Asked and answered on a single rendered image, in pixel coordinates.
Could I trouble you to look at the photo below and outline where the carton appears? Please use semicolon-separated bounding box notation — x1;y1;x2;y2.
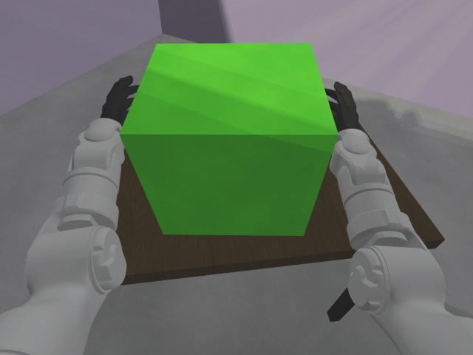
119;43;338;236

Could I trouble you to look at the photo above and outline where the right robot forearm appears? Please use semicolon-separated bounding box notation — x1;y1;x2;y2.
330;129;446;302

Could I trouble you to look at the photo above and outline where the left robot upper arm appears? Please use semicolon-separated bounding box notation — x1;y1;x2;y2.
0;226;126;355

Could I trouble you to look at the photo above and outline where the right robot hand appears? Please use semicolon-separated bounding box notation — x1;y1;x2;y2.
324;81;360;133

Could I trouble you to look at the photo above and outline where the table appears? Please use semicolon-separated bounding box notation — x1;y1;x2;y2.
116;110;445;322

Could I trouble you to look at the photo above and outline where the left robot hand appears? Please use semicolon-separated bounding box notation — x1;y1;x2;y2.
100;75;140;126

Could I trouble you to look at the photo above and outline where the right robot upper arm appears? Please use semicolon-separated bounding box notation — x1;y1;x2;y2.
347;246;473;355

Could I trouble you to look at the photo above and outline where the left robot forearm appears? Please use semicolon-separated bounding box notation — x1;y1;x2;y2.
24;118;125;293

